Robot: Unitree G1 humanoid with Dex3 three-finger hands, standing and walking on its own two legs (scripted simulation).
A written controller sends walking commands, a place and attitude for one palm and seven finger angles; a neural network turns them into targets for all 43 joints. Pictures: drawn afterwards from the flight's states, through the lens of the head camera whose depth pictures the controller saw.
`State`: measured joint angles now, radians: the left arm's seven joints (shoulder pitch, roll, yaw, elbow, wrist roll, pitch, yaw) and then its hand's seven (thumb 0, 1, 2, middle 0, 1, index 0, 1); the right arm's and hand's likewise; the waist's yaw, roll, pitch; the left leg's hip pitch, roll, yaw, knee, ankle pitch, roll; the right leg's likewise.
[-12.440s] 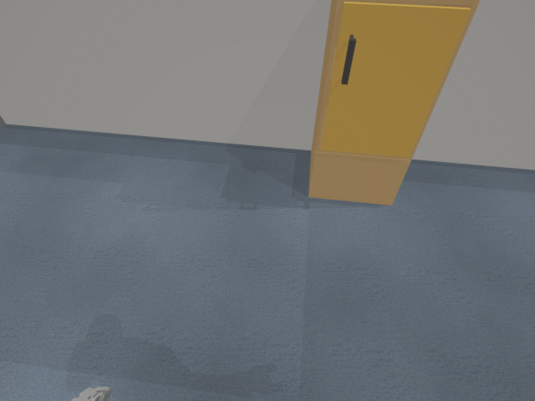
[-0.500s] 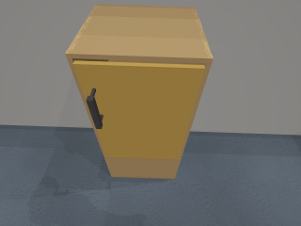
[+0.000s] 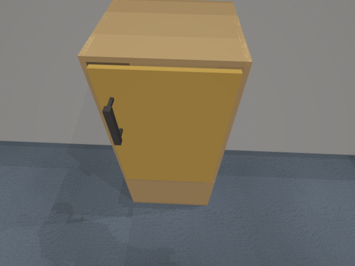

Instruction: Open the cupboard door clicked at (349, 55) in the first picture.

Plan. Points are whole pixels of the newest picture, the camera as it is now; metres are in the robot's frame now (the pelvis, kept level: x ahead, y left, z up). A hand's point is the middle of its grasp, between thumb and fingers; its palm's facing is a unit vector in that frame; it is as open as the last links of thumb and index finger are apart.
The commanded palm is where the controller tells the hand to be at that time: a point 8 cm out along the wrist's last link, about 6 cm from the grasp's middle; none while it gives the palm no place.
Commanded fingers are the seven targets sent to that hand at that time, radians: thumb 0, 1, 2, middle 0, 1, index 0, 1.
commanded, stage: come to a stop and stand still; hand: left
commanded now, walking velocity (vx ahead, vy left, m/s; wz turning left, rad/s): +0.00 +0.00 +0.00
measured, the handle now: (114, 122) +0.49 +0.23 -0.01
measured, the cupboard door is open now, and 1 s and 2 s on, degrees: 0 0 0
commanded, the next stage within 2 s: look again from close up in 1.32 s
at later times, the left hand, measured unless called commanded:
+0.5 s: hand out of the picture -0.02 +0.19 -0.18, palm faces +0.00 -0.98 -0.20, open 7.4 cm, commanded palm none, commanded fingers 0.00 0.90 0.90 -0.20 -0.30 -0.20 -0.30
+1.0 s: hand out of the picture +0.04 +0.21 -0.17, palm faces +0.00 -0.97 -0.24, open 7.4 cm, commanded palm none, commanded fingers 0.00 0.90 0.90 -0.20 -0.30 -0.20 -0.30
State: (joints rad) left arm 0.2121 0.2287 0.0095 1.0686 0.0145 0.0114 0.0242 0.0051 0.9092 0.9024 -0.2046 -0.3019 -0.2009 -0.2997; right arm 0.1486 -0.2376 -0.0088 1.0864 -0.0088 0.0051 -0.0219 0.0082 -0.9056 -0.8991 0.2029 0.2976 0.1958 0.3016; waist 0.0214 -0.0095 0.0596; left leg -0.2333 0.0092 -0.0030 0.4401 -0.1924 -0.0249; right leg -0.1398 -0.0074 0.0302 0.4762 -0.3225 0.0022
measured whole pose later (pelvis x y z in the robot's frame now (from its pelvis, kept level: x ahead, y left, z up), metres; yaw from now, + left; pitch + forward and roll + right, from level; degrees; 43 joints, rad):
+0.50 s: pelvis -0.01 +0.02 -0.01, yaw +1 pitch +0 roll -1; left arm 0.32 0.15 -0.02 1.09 0.02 -0.02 0.03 0.00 0.91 0.90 -0.20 -0.30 -0.20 -0.30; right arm 0.28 -0.18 0.00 1.07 -0.01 0.00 0.00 0.01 -0.91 -0.90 0.20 0.30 0.19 0.30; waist -0.01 0.03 0.04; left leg -0.32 0.01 -0.01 0.56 -0.24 0.00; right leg -0.18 -0.01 0.02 0.50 -0.32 0.02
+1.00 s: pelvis +0.01 +0.02 -0.01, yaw +0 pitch -1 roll +1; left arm 0.24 0.19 -0.01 1.07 0.02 -0.01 0.03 0.00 0.91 0.90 -0.20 -0.30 -0.20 -0.30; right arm 0.22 -0.19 0.00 1.07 -0.01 -0.02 -0.02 0.01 -0.91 -0.90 0.20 0.30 0.20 0.30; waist 0.00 0.00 0.04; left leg -0.24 -0.01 0.01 0.51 -0.26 0.01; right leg -0.14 -0.03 0.04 0.52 -0.37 0.03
